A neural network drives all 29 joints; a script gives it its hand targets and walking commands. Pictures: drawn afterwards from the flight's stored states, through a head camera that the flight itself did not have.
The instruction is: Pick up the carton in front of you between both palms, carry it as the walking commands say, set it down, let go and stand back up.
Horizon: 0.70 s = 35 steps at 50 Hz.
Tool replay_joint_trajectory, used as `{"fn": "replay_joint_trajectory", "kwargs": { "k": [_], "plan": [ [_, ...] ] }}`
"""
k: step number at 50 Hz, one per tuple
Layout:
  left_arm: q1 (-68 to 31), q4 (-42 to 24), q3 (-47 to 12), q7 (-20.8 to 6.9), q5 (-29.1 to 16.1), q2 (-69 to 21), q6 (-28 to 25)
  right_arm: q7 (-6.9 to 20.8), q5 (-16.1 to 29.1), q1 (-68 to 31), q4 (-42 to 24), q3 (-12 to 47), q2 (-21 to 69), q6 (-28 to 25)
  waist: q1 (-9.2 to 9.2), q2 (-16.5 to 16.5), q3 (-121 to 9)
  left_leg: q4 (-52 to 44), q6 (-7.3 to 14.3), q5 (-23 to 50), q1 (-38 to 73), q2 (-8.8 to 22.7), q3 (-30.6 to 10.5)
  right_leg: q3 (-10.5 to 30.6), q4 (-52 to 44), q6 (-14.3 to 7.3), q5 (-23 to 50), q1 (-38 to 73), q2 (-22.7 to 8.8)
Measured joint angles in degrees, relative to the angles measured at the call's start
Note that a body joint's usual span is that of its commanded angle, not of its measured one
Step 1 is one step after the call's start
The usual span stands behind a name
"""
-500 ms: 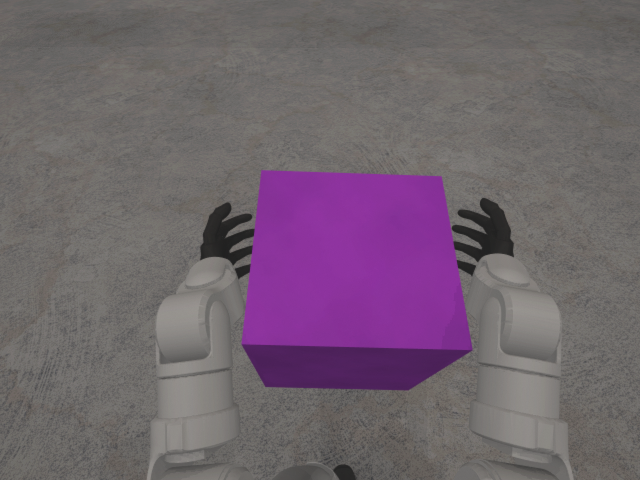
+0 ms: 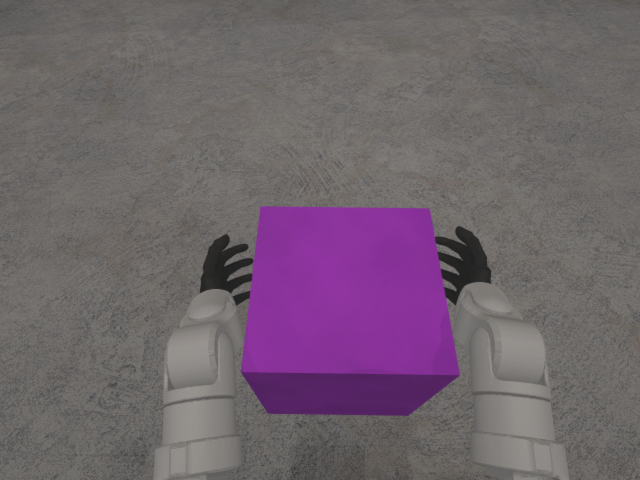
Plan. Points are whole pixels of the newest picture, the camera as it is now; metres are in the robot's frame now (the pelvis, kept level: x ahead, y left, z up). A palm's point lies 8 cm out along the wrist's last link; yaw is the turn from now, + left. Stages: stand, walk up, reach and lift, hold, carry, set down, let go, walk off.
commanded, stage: carry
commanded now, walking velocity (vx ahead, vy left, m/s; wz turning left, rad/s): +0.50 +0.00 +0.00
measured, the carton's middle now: (341, 320) +0.32 +0.00 -0.02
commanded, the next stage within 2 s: none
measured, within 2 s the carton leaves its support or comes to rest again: neither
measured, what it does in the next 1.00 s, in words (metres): walks ahead: left foot, then right foot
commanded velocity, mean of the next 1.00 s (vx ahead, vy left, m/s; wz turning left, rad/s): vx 0.50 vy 0.00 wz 0.00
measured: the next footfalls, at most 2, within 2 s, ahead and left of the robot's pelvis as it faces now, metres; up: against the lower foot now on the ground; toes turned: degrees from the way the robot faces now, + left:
left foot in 0.34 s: +0.37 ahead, +0.12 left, +0.00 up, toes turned +9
right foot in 0.82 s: +0.67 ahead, -0.12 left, +0.00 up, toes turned -12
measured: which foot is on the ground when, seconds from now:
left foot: up 0.00-0.32, down 0.34-0.86, up 0.88-1.00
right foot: down 0.00-0.34, up 0.36-0.80, down 0.82-1.00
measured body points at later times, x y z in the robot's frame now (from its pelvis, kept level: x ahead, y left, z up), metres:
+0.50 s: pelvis +0.30 +0.04 +0.01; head +0.27 +0.04 +0.46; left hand +0.54 +0.17 +0.08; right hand +0.52 -0.13 +0.08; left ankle +0.33 +0.11 -0.73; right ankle +0.21 -0.08 -0.65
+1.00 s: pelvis +0.60 -0.03 +0.01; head +0.59 -0.04 +0.46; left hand +0.82 +0.13 +0.08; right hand +0.84 -0.17 +0.07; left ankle +0.52 +0.11 -0.64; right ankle +0.63 -0.11 -0.73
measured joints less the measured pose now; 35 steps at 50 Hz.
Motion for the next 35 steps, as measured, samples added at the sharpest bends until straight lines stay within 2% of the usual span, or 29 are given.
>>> {"fn": "replay_joint_trajectory", "kwargs": {
  "k": [1, 3, 8, 12, 15, 17, 18, 20, 22, 24, 29, 32, 35],
  "plan": [
    [0.75, -0.62, -0.6, 0.0, -0.15, 0.21, 0.58, -0.2, -0.13, 0.74, -0.58, 0.05, 0.27, 0.31, 0.48, -0.8, -0.54, 3.34, -0.18, 0.15, -2.02, -0.35, 0.01, 0.06, -1.51, -0.03, -0.84, 1.69, -0.35],
    [2.83, -2.79, -1.6, -0.32, -1.18, 0.76, 2.0, -0.49, -0.4, 2.38, -2.4, 0.33, 1.23, 1.34, 1.24, -2.13, -1.59, 3.69, -0.48, 2.25, -5.02, -0.39, 0.79, 0.53, -5.63, 0.92, -0.51, 5.44, -1.14],
    [7.84, -10.53, -4.68, 0.35, -3.6, 1.75, 5.56, -1.1, 0.02, 6.43, -8.75, 4.16, 0.13, 4.53, 2.97, -2.66, -3.61, -8.5, -1.84, 8.43, -9.23, 0.84, 1.94, 1.35, -12.97, 0.96, -1.94, 13.96, -2.25],
    [12.1, -16.65, -7.35, 0.69, -4.66, 2.19, 9.04, -1.38, 0.9, 12.13, -16.35, 7.0, -0.64, 8.31, 2.98, -1.86, -5.86, -19.77, -2.14, 15.36, -9.49, 1.6, 3.83, 1.42, -15.26, 2.23, -5.43, 20.4, -2.42],
    [15.91, -21.19, -9.16, 0.65, -5.23, 2.32, 12.37, -1.07, 1.93, 16.96, -22.17, 8.58, -0.81, 12.0, 2.67, -1.76, -7.36, -27.16, -1.59, 20.01, -7.2, 1.24, 6.71, 1.54, -14.57, 3.52, -9.63, 24.9, -2.72],
    [18.62, -24.51, -9.9, 0.61, -5.39, 2.27, 14.65, -0.73, 2.38, 19.47, -25.47, 9.54, -0.7, 14.48, 2.47, -1.71, -7.88, -31.07, -0.52, 21.32, -3.69, 0.72, 9.06, 1.61, -8.88, 4.47, -14.61, 25.98, -3.25],
    [19.7, -25.6, -9.74, 0.59, -5.43, 2.24, 15.65, -0.78, 2.29, 20.34, -25.92, 10.24, -0.61, 15.24, 2.11, -2.46, -8.2, -29.79, 1.6, 22.81, -3.07, 0.31, 9.73, 1.33, -2.67, 4.74, -17.31, 24.54, -4.36],
    [21.2, -26.33, -9.09, 0.57, -5.39, 2.11, 17.71, -1.03, 2.19, 21.21, -25.26, 11.21, -0.54, 16.73, 0.99, -3.07, -8.48, -25.79, 3.88, 18.65, -2.57, 0.26, 10.47, 3.35, 15.85, 4.44, -16.99, 17.16, -4.38],
    [22.19, -26.73, -9.3, 0.56, -5.11, 1.98, 19.44, -1.18, 2.29, 22.27, -25.54, 11.29, -0.42, 18.31, 0.09, -2.33, -8.26, -26.53, 4.17, 15.86, -0.22, 0.54, 10.38, 4.28, 30.06, 3.31, -16.19, 8.9, -3.16],
    [22.75, -27.0, -10.0, 0.52, -4.76, 1.9, 20.34, -1.19, 2.46, 23.37, -26.41, 10.93, -0.29, 19.21, -0.59, -1.86, -8.08, -29.56, 3.44, 15.82, 2.89, 0.51, 10.2, 3.73, 33.67, 2.71, -12.86, 2.46, -3.35],
    [23.53, -27.53, -10.9, 0.11, -3.74, 1.8, 19.99, -0.54, 2.42, 23.74, -27.15, 10.63, -0.27, 19.44, -1.52, -1.12, -8.87, -37.35, 2.76, 15.49, 10.62, 0.44, 9.43, 2.04, 18.62, 3.6, -5.19, -5.67, -5.1],
    [23.81, -28.25, -10.91, -0.02, -3.35, 1.77, 19.87, -0.24, 2.24, 23.48, -27.19, 10.88, -0.33, 19.26, -1.32, -0.94, -9.45, -40.6, 1.82, 14.34, 15.19, 0.6, 8.84, 1.01, 9.12, 4.2, 0.61, -7.23, -5.71],
    [24.1, -29.42, -10.81, -0.07, -3.27, 1.74, 19.97, -0.1, 2.17, 23.34, -27.82, 11.24, -0.36, 19.3, -0.7, -1.03, -9.69, -42.4, 0.61, 12.07, 19.73, 0.76, 8.44, -0.22, 3.73, 4.54, 4.96, -7.48, -5.87]
  ]
}}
